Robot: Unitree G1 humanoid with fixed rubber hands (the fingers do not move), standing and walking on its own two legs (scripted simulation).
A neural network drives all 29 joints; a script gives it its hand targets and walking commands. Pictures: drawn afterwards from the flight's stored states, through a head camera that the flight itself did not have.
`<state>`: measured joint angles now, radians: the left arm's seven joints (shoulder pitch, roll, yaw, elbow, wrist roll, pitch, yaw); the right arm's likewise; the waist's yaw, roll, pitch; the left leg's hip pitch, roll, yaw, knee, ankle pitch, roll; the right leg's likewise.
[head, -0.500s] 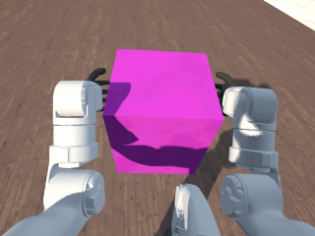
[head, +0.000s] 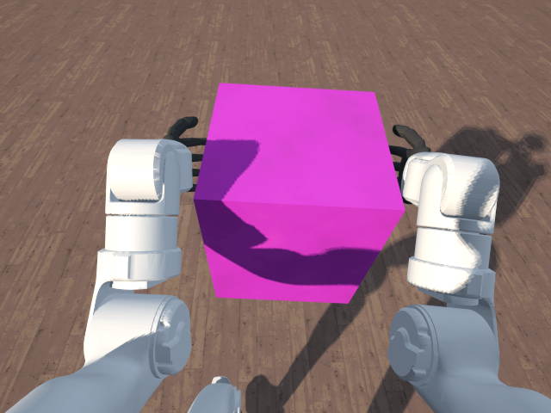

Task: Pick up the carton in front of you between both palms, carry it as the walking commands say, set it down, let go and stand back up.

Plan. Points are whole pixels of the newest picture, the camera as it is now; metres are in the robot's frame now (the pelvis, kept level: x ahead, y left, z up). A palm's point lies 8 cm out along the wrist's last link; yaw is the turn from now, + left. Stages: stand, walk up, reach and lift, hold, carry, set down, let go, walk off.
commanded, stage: carry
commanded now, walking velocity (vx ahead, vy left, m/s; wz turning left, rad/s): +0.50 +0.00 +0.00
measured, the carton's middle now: (289, 202) +0.40 +0.01 +0.12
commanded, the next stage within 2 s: none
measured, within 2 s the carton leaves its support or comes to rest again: neither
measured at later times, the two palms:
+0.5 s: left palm (218, 102) +0.65 +0.16 +0.12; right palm (371, 109) +0.64 -0.14 +0.12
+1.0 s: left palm (233, 57) +0.89 +0.16 +0.11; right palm (354, 58) +0.89 -0.14 +0.12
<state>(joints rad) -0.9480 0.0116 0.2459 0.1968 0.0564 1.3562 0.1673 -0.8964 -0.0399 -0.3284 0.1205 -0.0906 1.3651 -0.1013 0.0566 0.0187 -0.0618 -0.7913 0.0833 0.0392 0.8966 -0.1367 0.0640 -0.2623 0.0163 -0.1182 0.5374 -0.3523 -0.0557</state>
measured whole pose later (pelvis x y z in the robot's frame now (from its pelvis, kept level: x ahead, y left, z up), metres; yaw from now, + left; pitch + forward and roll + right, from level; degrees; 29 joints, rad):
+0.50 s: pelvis +0.30 +0.01 +0.02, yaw -2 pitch +6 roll -1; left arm -0.68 -0.01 0.24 0.17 0.09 1.28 0.12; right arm -0.66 0.07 -0.28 0.14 -0.12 1.25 -0.12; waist 0.01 -0.02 -0.06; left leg -0.13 0.02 0.12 0.29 -0.25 0.02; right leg -0.58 -0.07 -0.10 0.55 -0.09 0.01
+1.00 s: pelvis +0.63 +0.01 -0.01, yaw -1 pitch +3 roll +1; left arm -0.18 -0.13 0.12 -0.33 0.13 1.25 0.09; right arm -0.19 0.14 -0.11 -0.33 -0.12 1.24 -0.08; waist 0.02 -0.03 -0.19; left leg -0.46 0.05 0.21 0.49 -0.08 0.03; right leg 0.00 -0.09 -0.14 0.45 -0.48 0.05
